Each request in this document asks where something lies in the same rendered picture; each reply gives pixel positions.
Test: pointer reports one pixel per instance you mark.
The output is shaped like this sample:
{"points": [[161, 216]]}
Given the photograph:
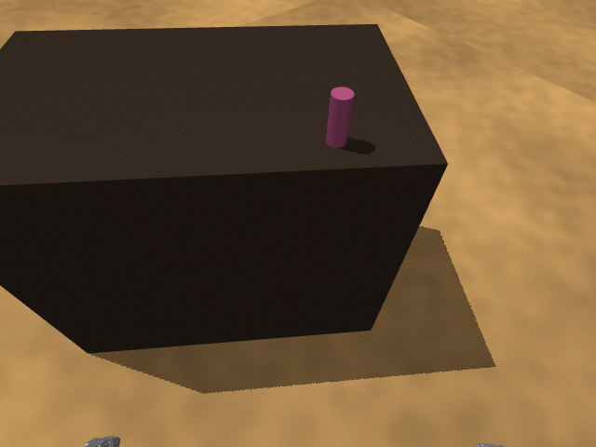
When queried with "can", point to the can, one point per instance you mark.
{"points": [[341, 103]]}

